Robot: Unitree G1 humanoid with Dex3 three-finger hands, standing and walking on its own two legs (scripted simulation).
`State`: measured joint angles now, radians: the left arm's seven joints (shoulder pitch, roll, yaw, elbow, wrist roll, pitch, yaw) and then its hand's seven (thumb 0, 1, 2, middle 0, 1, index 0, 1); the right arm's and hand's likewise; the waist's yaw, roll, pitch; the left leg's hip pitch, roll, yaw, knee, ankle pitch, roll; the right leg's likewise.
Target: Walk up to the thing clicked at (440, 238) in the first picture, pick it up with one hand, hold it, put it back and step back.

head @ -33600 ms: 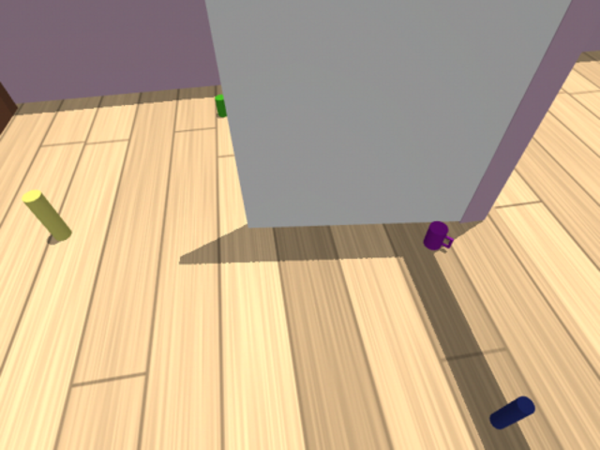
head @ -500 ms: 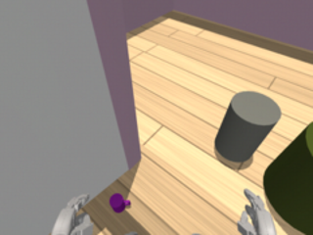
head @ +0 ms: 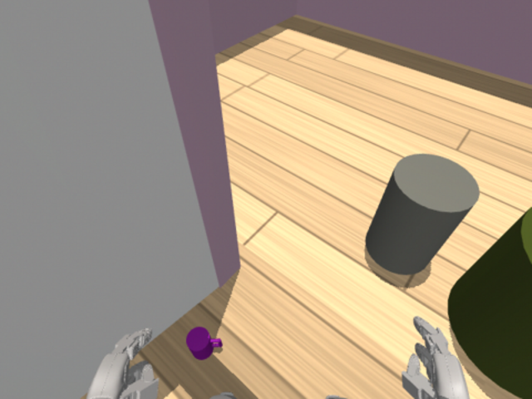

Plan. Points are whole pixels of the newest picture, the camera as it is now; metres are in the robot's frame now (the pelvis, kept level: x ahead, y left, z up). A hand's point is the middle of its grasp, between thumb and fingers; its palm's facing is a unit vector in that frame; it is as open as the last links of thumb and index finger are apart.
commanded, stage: home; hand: left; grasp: from above
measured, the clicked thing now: (205, 343) +0.40 +0.22 -0.66
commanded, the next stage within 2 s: stand in 0.68 s
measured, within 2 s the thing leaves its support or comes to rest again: neither
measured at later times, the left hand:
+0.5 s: hand (154, 378) +0.17 +0.18 -0.05, palm faces +0.05 -0.98 -0.20, open 7.4 cm
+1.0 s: hand out of the picture +0.15 +0.23 -0.10, palm faces +0.02 -0.94 -0.33, open 7.4 cm
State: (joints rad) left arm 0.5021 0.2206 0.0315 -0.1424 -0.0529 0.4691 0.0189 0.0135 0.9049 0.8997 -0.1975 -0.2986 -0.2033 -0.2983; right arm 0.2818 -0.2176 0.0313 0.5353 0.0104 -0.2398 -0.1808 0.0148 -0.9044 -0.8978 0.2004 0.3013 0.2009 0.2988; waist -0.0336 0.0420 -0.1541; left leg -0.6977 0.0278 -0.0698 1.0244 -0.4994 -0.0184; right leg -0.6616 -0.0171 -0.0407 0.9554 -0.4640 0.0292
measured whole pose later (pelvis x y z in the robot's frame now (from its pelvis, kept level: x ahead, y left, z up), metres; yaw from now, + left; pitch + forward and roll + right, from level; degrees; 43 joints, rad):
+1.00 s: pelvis +0.00 +0.00 +0.03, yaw +0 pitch +2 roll +0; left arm 0.21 0.29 0.04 0.60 0.04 0.09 0.04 0.01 0.90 0.90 -0.20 -0.30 -0.21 -0.30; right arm 0.17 -0.28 -0.03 0.82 -0.06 -0.05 -0.02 0.01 -0.90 -0.90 0.20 0.30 0.20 0.30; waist 0.02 -0.02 0.02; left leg -0.43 -0.01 -0.02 0.82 -0.42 0.00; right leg -0.44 -0.06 0.00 0.83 -0.42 0.04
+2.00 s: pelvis +0.00 +0.00 +0.07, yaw -1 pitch -4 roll +0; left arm 0.14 0.29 0.04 1.16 0.02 0.00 0.02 0.01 0.90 0.90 -0.20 -0.30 -0.21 -0.30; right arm 0.15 -0.31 -0.03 1.13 -0.02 0.00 -0.01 0.01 -0.91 -0.90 0.20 0.30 0.20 0.30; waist 0.01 0.01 0.07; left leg -0.11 0.01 -0.02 0.36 -0.19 -0.02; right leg -0.11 -0.04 -0.01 0.37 -0.19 0.03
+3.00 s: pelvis +0.01 -0.01 +0.07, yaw -1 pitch -3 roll +0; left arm 0.09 0.32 0.02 1.14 0.01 -0.01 0.01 0.01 0.90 0.90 -0.20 -0.30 -0.21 -0.30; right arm 0.11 -0.34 -0.01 1.14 -0.02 -0.01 -0.01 0.01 -0.91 -0.90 0.20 0.30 0.20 0.30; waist 0.00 0.00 0.05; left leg -0.09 0.02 -0.01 0.32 -0.19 -0.02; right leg -0.10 -0.03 0.00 0.34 -0.19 0.02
